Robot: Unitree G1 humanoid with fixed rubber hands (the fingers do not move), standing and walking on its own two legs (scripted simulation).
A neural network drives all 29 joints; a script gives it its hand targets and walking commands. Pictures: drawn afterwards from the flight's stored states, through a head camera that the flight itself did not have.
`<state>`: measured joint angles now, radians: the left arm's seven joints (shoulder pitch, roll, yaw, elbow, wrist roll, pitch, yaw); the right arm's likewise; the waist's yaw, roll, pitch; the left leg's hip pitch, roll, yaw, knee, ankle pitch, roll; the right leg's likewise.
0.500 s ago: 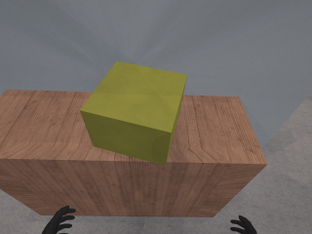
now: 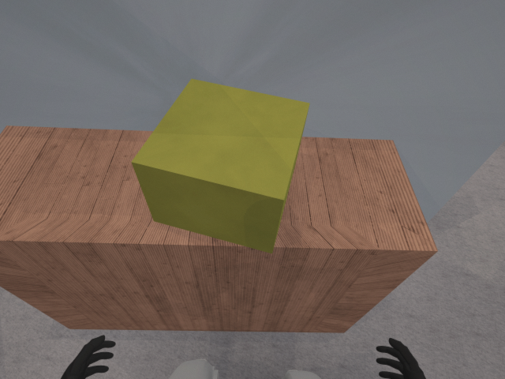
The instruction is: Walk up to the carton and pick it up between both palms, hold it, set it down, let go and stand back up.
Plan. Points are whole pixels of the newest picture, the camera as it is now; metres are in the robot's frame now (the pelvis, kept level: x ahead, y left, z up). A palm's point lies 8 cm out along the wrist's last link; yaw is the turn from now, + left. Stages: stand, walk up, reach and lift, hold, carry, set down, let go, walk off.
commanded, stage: walk up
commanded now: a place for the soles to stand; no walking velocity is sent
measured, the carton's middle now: (230, 163) +0.51 +0.04 +0.01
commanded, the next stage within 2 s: none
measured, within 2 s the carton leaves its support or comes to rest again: neither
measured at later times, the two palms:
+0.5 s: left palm out of the picture -0.05 +0.45 -0.12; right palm out of the picture +0.02 -0.14 -0.07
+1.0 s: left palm out of the picture -0.20 +0.56 -0.14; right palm out of the picture -0.14 -0.04 -0.03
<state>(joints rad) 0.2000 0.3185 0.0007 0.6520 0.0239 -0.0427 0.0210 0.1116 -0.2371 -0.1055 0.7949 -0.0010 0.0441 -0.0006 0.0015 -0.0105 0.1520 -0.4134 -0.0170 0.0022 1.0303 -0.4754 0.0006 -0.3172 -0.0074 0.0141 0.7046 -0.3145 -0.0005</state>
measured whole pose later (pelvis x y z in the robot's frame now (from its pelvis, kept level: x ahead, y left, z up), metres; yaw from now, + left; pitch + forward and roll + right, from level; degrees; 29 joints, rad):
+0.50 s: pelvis -0.11 +0.15 +0.01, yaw +4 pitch -2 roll -6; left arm 0.27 0.42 0.00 0.65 0.00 0.04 0.06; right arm 0.12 -0.29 -0.15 0.70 0.00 0.09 0.00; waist 0.00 -0.02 0.28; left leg -0.38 -0.11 0.02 0.60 -0.18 -0.01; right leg -0.39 0.07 0.11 0.90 -0.49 0.01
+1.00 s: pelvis -0.25 +0.26 +0.02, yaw +4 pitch -1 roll -6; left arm 0.29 0.47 0.01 0.65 0.04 0.08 0.01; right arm 0.25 -0.30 -0.11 0.71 0.00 -0.03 -0.07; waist 0.02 -0.09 0.23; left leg -0.40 -0.09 -0.21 0.62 -0.17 -0.04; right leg -0.44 0.19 0.27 1.15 -0.38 0.01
